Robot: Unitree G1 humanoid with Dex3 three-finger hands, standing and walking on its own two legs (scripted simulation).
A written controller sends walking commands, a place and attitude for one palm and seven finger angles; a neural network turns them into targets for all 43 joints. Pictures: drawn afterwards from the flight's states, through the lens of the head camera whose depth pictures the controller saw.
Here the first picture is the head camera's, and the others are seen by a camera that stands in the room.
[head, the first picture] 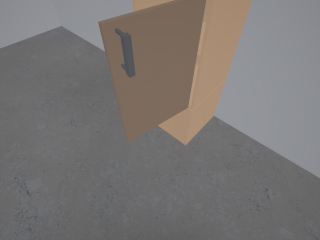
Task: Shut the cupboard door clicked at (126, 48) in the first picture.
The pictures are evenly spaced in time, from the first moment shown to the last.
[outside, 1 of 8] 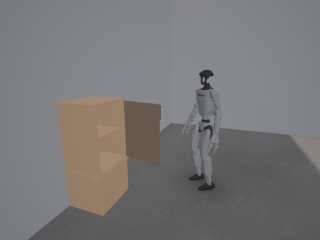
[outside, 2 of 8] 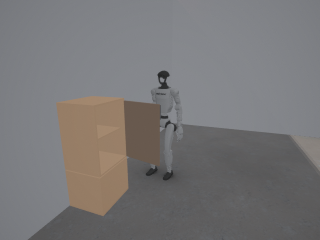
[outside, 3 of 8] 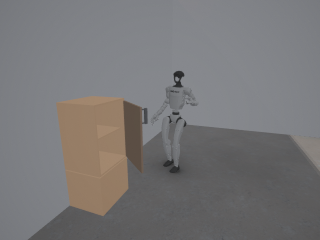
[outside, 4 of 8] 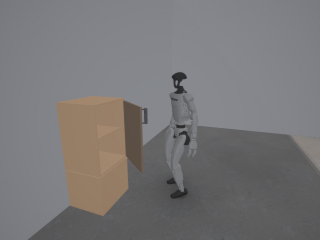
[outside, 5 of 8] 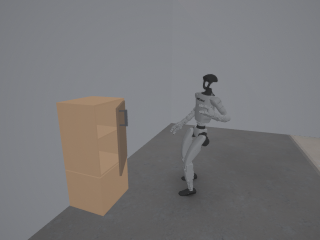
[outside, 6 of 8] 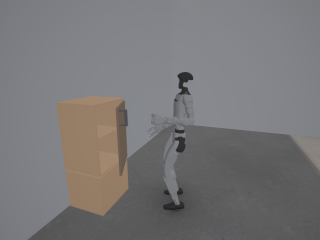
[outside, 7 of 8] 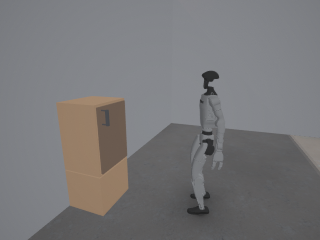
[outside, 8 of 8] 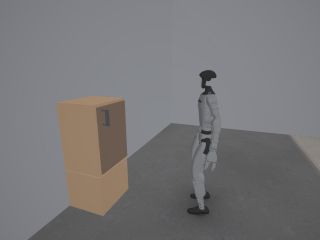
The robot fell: no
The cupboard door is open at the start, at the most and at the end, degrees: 78 78 0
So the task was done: yes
